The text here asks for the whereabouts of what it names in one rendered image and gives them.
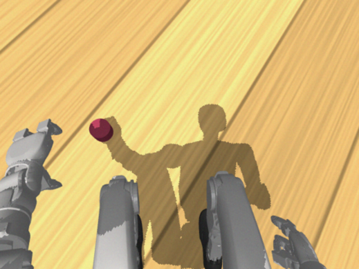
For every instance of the right robot foot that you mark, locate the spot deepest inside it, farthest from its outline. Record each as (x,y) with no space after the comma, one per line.
(204,237)

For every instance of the left robot hand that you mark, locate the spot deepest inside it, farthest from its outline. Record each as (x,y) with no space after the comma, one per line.
(35,147)

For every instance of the left robot arm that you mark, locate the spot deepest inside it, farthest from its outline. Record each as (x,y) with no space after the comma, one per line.
(18,191)

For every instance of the right robot hand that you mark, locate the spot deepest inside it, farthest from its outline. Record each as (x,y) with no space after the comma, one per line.
(296,250)

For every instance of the tin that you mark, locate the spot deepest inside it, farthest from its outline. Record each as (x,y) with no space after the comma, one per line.
(101,130)

